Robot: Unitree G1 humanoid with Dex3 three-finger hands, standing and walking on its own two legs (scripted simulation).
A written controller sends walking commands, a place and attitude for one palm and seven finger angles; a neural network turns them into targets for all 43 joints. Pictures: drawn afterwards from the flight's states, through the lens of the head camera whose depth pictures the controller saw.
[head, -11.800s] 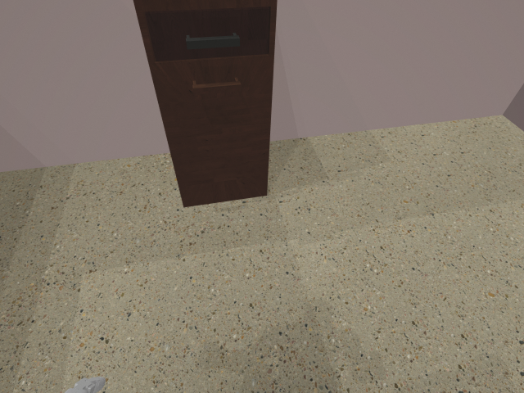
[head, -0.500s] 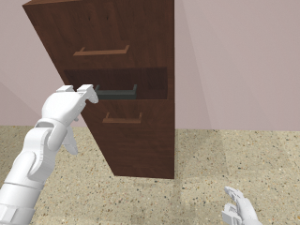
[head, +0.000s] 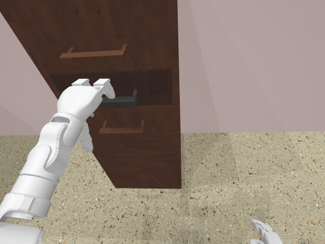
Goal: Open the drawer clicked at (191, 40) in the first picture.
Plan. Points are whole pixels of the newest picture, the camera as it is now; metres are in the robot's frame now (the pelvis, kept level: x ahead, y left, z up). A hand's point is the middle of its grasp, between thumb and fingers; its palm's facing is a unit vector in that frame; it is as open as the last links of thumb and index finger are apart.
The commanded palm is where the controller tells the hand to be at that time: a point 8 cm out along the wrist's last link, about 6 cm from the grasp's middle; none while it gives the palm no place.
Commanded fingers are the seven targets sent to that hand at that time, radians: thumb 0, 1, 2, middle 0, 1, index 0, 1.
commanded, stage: move the hooked fingers above the handle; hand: left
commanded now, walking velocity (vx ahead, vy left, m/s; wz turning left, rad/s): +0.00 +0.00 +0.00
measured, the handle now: (111, 97) +0.53 +0.23 +0.06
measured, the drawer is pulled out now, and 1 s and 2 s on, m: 0.00 0.00 0.00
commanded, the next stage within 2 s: none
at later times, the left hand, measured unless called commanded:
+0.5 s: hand (103, 101) +0.43 +0.20 +0.13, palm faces +0.07 -0.04 -1.00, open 13.8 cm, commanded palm +0.41 +0.21 +0.18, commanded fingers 0.00 -0.50 0.30 -0.30 -1.20 -0.30 -1.20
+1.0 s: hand (107, 92) +0.48 +0.21 +0.12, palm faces +0.05 -0.01 -1.00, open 13.8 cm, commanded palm +0.45 +0.21 +0.17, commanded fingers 0.00 -0.50 0.30 -0.30 -1.20 -0.30 -1.20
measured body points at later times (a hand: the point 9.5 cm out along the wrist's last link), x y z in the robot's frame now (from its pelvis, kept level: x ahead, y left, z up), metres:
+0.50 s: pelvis +0.02 +0.01 +0.00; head +0.05 -0.02 +0.45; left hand +0.42 +0.20 +0.18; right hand +0.18 -0.22 -0.13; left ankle +0.00 +0.12 -0.74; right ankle +0.00 -0.10 -0.74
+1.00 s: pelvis +0.02 +0.00 -0.01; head +0.06 -0.03 +0.44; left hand +0.47 +0.20 +0.17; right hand +0.11 -0.26 -0.15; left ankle +0.00 +0.12 -0.74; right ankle +0.00 -0.10 -0.74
